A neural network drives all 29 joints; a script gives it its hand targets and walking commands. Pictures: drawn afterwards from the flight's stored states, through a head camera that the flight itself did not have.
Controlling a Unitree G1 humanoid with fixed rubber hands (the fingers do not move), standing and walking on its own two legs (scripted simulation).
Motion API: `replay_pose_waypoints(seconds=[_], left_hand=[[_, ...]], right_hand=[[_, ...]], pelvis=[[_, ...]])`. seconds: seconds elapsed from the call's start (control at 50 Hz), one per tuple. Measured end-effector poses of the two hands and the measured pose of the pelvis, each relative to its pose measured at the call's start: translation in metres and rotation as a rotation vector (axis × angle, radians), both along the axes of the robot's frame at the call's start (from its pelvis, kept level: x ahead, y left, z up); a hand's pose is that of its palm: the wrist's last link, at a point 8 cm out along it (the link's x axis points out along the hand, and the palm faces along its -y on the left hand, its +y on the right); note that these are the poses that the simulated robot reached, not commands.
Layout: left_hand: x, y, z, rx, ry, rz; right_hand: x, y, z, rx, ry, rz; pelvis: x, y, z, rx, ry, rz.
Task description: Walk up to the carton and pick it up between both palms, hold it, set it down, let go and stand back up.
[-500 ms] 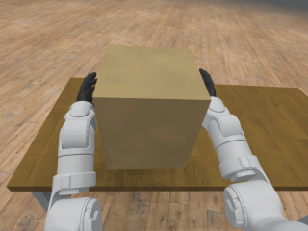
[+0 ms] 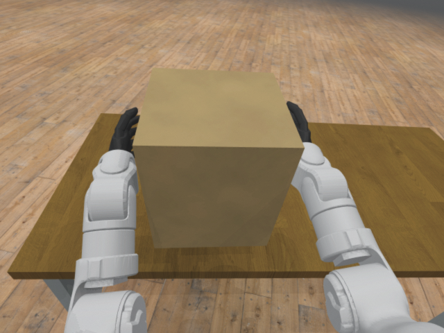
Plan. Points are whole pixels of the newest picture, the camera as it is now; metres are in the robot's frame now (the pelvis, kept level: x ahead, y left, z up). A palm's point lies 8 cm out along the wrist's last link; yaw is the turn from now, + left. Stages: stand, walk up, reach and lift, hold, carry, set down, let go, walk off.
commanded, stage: hold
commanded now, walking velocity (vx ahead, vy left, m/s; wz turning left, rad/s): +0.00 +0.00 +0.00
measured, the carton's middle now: (213, 161) +0.35 +0.01 +0.16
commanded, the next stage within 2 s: set down in 1.22 s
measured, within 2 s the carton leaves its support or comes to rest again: neither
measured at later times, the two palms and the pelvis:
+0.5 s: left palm (122, 153) +0.34 +0.16 +0.19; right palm (298, 146) +0.36 -0.14 +0.20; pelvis -0.01 +0.00 +0.00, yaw +0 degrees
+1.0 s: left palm (123, 152) +0.35 +0.16 +0.19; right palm (298, 144) +0.36 -0.14 +0.20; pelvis +0.00 +0.00 +0.00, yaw +0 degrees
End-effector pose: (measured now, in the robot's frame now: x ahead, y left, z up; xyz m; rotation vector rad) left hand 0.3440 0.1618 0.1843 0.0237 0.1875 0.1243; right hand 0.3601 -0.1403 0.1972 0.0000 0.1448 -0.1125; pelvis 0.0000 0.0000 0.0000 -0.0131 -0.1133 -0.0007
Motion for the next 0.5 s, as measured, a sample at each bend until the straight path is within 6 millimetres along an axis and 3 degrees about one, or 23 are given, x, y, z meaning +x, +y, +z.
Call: replay_pose_waypoints(seconds=[0.5], left_hand=[[-0.0013,-0.0001,0.0011,-0.004,0.006,-0.004]], right_hand=[[-0.0029,-0.0003,0.0007,-0.001,0.006,-0.006]], pelvis=[[-0.0057,0.0005,0.0,0.002,0.003,-0.003]])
